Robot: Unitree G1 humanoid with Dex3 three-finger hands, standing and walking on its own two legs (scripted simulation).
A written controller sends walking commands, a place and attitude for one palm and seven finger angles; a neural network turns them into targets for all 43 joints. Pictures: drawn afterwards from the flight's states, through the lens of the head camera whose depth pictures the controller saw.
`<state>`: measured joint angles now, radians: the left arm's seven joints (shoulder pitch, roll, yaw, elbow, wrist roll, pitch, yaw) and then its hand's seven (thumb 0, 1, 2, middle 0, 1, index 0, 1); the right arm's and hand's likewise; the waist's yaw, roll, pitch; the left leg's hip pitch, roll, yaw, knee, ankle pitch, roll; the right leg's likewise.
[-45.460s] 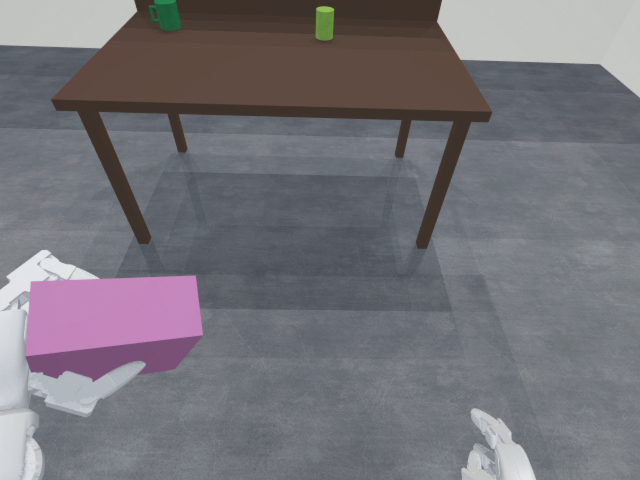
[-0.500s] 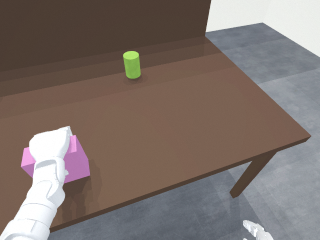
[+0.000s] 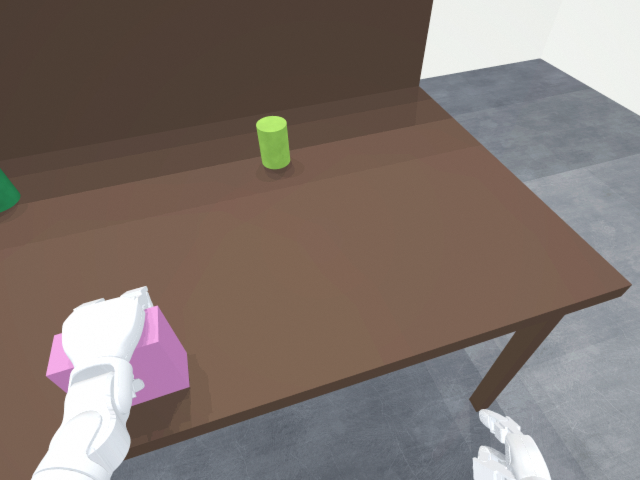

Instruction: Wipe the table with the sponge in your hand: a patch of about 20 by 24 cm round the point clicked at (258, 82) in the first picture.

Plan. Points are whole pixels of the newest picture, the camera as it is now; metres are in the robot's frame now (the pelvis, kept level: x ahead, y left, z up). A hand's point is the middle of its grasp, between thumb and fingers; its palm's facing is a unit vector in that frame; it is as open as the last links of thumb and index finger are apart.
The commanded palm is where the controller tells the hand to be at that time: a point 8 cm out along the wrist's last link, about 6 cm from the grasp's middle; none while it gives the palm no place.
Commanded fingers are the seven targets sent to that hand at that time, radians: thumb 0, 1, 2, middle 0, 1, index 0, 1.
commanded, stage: wipe back along the first lane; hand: left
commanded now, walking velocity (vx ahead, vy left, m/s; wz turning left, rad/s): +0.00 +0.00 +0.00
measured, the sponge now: (132, 370) +0.26 +0.30 -0.04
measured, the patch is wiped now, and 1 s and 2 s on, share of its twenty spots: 1.00 1.00 1.00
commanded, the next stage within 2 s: lift the sponge slowly off the table in 0.12 s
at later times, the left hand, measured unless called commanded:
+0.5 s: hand (121, 372) +0.24 +0.28 +0.01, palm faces -0.05 -0.07 -1.00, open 10.1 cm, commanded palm +0.21 +0.27 +0.06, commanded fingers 0.00 0.10 1.30 -1.20 -1.60 -1.20 -1.60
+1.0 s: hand (123, 376) +0.23 +0.27 +0.03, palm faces -0.06 -0.10 -0.99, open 10.1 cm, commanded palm +0.21 +0.27 +0.10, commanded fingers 0.00 0.10 1.30 -1.20 -1.60 -1.20 -1.60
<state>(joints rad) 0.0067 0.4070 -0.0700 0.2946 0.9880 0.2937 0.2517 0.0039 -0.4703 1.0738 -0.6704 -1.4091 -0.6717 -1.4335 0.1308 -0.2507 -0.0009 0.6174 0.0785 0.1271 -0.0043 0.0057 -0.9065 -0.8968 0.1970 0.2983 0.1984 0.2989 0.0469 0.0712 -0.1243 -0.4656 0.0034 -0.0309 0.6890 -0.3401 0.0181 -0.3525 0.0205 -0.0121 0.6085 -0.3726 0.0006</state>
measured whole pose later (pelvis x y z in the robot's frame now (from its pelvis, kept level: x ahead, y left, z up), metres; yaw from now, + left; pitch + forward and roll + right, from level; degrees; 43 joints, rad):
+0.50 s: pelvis -0.01 +0.00 +0.00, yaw +0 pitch +4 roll -2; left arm 0.12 0.39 -0.09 0.18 0.98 0.30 0.24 0.01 -0.48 1.07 -0.68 -1.40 -0.68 -1.42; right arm 0.11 -0.24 -0.01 0.63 0.07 0.11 -0.02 0.01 -0.91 -0.90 0.20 0.30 0.20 0.30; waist 0.06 0.08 -0.10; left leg -0.42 0.00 -0.02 0.67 -0.33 0.02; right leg -0.31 0.02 0.00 0.60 -0.36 0.00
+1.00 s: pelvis -0.02 -0.01 +0.01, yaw +1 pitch +1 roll -1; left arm 0.06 0.39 -0.11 0.17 0.97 0.28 0.17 0.00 -0.51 1.07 -0.73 -1.34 -0.74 -1.36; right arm 0.08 -0.24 0.00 0.66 0.06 0.08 -0.04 0.01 -0.91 -0.90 0.20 0.30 0.20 0.30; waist 0.09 0.08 -0.05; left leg -0.35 0.00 -0.04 0.61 -0.28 0.01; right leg -0.24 0.02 -0.02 0.55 -0.33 -0.01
